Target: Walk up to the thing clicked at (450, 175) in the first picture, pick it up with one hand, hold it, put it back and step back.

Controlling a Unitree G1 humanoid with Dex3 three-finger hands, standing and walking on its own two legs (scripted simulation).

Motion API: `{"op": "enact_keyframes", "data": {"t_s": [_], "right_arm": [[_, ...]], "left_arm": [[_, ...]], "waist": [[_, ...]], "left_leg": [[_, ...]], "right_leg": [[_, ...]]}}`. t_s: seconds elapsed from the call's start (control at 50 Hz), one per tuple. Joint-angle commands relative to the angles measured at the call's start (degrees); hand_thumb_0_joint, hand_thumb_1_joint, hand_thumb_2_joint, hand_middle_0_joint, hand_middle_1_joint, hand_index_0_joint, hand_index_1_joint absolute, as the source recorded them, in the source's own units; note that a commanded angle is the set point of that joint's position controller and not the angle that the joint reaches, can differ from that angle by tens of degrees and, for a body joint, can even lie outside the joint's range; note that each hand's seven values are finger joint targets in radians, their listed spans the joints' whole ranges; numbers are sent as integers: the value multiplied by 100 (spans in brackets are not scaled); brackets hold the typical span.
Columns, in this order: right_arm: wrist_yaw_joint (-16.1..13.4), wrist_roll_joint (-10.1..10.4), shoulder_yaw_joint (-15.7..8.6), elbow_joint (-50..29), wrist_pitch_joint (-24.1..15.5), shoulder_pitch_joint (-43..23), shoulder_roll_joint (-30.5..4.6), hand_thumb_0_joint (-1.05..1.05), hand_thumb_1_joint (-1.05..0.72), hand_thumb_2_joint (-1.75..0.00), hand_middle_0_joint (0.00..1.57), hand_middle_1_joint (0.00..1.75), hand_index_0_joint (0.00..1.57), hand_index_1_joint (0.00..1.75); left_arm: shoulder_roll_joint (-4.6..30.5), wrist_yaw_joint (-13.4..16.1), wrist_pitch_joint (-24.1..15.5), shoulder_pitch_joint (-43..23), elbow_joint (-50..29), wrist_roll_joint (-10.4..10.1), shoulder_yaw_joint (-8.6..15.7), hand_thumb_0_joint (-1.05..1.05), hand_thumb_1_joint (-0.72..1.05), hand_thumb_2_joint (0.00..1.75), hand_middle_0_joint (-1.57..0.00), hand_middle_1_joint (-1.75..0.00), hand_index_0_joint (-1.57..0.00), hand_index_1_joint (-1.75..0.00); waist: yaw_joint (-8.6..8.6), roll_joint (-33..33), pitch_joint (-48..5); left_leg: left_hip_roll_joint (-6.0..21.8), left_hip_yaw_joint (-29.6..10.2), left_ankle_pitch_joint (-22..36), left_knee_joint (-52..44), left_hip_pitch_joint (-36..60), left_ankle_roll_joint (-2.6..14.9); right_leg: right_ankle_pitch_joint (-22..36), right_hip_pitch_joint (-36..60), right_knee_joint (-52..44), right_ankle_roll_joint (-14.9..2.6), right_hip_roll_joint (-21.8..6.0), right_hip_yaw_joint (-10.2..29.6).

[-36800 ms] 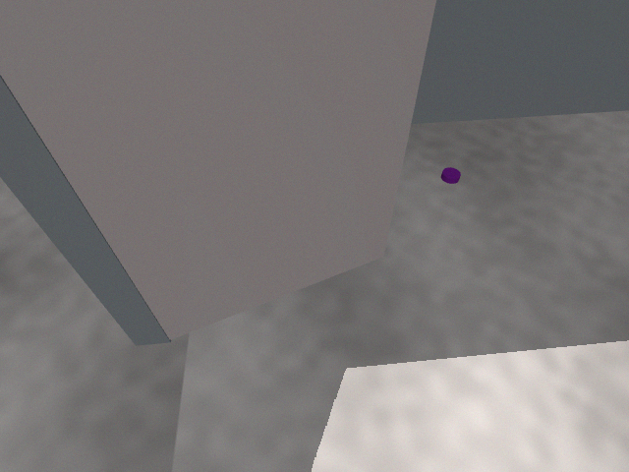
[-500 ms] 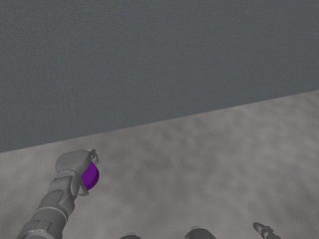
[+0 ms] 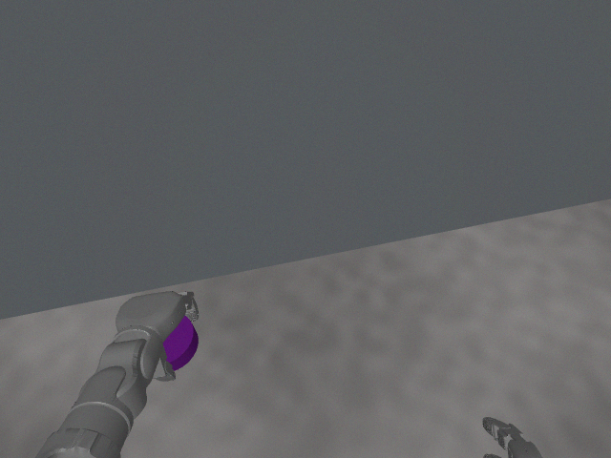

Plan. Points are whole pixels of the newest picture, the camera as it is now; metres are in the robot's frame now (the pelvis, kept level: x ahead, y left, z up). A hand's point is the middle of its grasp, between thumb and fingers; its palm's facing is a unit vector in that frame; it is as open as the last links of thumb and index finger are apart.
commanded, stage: hold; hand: left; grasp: from above
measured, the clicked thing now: (167, 341) +0.32 +0.23 -0.08
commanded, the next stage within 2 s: crouch in 1.48 s
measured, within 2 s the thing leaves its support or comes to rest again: neither
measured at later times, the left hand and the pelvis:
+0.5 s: hand (167, 346) +0.29 +0.21 -0.03, palm faces -0.44 -0.07 -0.90, open 10.6 cm; pelvis -0.01 -0.01 +0.01, yaw +0 degrees
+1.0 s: hand (166, 337) +0.30 +0.20 -0.01, palm faces -0.43 -0.07 -0.90, open 10.6 cm; pelvis +0.00 -0.01 +0.02, yaw +0 degrees
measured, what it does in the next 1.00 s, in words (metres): stands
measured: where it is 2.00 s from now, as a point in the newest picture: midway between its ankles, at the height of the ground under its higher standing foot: outside the picture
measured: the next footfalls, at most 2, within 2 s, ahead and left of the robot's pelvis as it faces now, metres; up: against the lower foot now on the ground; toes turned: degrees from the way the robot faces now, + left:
none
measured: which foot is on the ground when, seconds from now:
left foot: down 0.00-1.00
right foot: down 0.00-1.00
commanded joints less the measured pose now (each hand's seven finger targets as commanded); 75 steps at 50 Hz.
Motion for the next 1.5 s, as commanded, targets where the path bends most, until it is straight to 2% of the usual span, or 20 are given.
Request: {"op": "enact_keyframes", "data": {"t_s": [0.0, 0.04, 0.12, 0.26, 0.34, 0.52, 0.58, 0.6, 0.68, 0.9, 0.96, 1.02, 1.04, 1.1, 1.16, 1.2, 1.26, 1.3, 1.44, 1.48], "right_arm": [[-54, 6, -255, -751, -169, -224, -831, 0, -90, -90, 20, 30, 20, 30], [-52, 13, -250, -757, -153, -209, -826, 0, -91, -90, 20, 30, 20, 30], [-53, 29, -258, -811, -111, -279, -827, 0, -91, -90, 20, 30, 20, 30], [-60, 42, -224, -878, -80, -382, -812, 0, -91, -90, 20, 30, 20, 30], [-76, 45, -199, -929, -71, -473, -794, 0, -91, -90, 20, 30, 20, 30], [-116, 61, -141, -1034, -84, -664, -758, 0, -91, -90, 20, 30, 20, 30], [-128, 64, -149, -1005, -82, -665, -755, 0, -91, -90, 20, 30, 20, 30], [-134, 62, -151, -993, -76, -665, -743, 0, -91, -90, 20, 30, 20, 30], [-138, 78, -134, -983, -82, -757, -735, 0, -91, -90, 20, 30, 20, 30], [-157, 111, -132, -1007, -34, -796, -735, 0, -91, -90, 20, 30, 20, 30], [-163, 119, -100, -1036, -22, -795, -703, 0, -91, -90, 20, 30, 20, 30], [-169, 128, -109, -1060, -6, -761, -716, 0, -91, -90, 20, 30, 20, 30], [-164, 123, -104, -1071, 0, -803, -691, 0, -91, -90, 20, 30, 20, 30], [-171, 127, -117, -1051, 10, -737, -724, 0, -91, -90, 20, 30, 20, 30], [-165, 119, -128, -1049, 19, -747, -696, 0, -91, -90, 20, 30, 20, 30], [-165, 119, -131, -1019, 33, -708, -704, 0, -91, -90, 20, 30, 20, 30], [-156, 111, -161, -976, 44, -646, -722, 0, -91, -90, 20, 30, 20, 30], [-166, 120, -176, -945, 71, -636, -734, 0, -91, -90, 20, 30, 20, 30], [-142, 136, -189, -1033, 124, -687, -736, 0, -91, -90, 20, 30, 20, 30], [-146, 141, -186, -1067, 134, -672, -739, 0, -91, -90, 20, 30, 20, 30]], "left_arm": [[1127, 197, -62, -1714, -1188, 52, 529, 0, 43, 88, -79, -91, -82, -87], [1098, 185, -52, -1728, -1222, 54, 510, 0, 43, 89, -79, -91, -82, -87], [1180, 164, -44, -1684, -1354, 65, 582, 0, 42, 90, -79, -91, -82, -88], [1076, 0, -11, -1625, -1484, 16, 463, 0, 44, 90, -79, -93, -83, -89], [1146, -96, -29, -1575, -1504, -14, 532, 0, 44, 87, -78, -93, -82, -89], [1222, -124, -90, -1538, -1722, -52, 632, 0, 41, 86, -78, -89, -81, -86], [1196, -124, -75, -1617, -1889, -20, 605, 0, 42, 85, -79, -88, -82, -85], [1221, -107, -52, -1515, -1792, 2, 677, 0, 42, 85, -78, -89, -82, -85], [1167, -113, -40, -1491, -1857, -44, 609, 0, 44, 83, -80, -88, -84, -84], [1209, -308, 49, -1402, -2036, -82, 610, 0, 44, 86, -81, -89, -84, -86], [1056, -384, 56, -1233, -1779, -90, 486, 0, 44, 87, -82, -88, -84, -85], [1270, -391, -16, -1368, -2003, -96, 644, 0, 43, 86, -81, -87, -84, -84], [1183, -404, -11, -1304, -1928, -73, 568, 0, 43, 87, -82, -87, -84, -85], [1291, -355, -46, -1516, -2047, -39, 674, 0, 44, 86, -81, -88, -85, -85], [1100, -317, -51, -1410, -1984, -18, 554, 0, 46, 86, -84, -85, -86, -82], [1246, -267, -46, -1493, -2002, -2, 676, 0, 46, 86, -82, -87, -85, -84], [1131, -230, -57, -1574, -1958, 40, 544, 0, 47, 84, -82, -88, -86, -84], [1298, -211, -64, -1622, -1863, 14, 688, 0, 47, 84, -82, -87, -86, -83], [972, -314, 15, -1285, -1829, -86, 407, 0, 49, 87, -86, -86, -89, -83], [1043, -363, 10, -1233, -1806, -94, 456, 0, 50, 86, -85, -87, -89, -84]], "waist": [[76, 23, -1348], [5, -27, -1402], [91, -48, -1388], [69, -80, -1182], [151, -125, -1090], [136, -226, -926], [145, -195, -1129], [190, -234, -1107], [175, -177, -952], [232, -171, -1065], [195, -253, -803], [240, -147, -958], [243, -171, -894], [238, -85, -978], [187, -197, -1009], [224, -22, -1080], [180, -48, -1158], [222, -62, -1173], [231, -184, -1012], [247, -238, -960]], "left_leg": [[-234, -103, 1520, -648, 888, 1], [-229, -83, 1640, -639, 965, 13], [-275, -14, 1707, -688, 1039, 47], [-243, -28, 1483, -872, 1084, 54], [-253, -18, 1393, -958, 1084, 67], [-305, 40, 940, -1121, 1198, 115], [-305, 41, 1149, -1119, 1334, 111], [-313, 50, 1197, -1122, 1331, 107], [-301, 51, 1037, -1235, 1358, 97], [-295, 76, 1546, -1328, 1641, 116], [-264, 53, 1477, -1407, 1581, 111], [-284, 68, 1603, -1400, 1632, 113], [-277, 54, 1622, -1426, 1635, 105], [-284, 58, 1686, -1433, 1721, 97], [-304, 64, 1736, -1402, 1798, 111], [-295, 60, 1883, -1397, 1797, 86], [-273, 61, 2050, -1396, 1892, 85], [-255, 50, 2180, -1394, 1904, 84], [-263, 70, 2161, -1471, 1898, 90], [-249, 55, 2118, -1488, 1859, 94]], "right_leg": [[1180, 572, -537, -274, 370, -195], [1312, 624, -530, -269, 376, -180], [1452, 787, -631, -241, 332, -159], [1206, 764, -777, -241, 339, -161], [1110, 848, -866, -232, 326, -162], [701, 852, -1144, -181, 262, -81], [899, 965, -1128, -173, 257, -66], [948, 999, -1134, -170, 254, -73], [773, 994, -1216, -193, 264, -95], [1285, 1271, -1290, -186, 256, -110], [1191, 1190, -1328, -212, 290, -151], [1324, 1290, -1325, -214, 272, -125], [1314, 1289, -1323, -224, 282, -144], [1373, 1285, -1337, -234, 281, -136], [1460, 1302, -1356, -209, 268, -137], [1579, 1331, -1319, -222, 275, -149], [1746, 1395, -1282, -241, 292, -176], [1846, 1444, -1280, -234, 301, -201], [1851, 1477, -1374, -239, 282, -207], [1790, 1441, -1386, -239, 290, -221]]}}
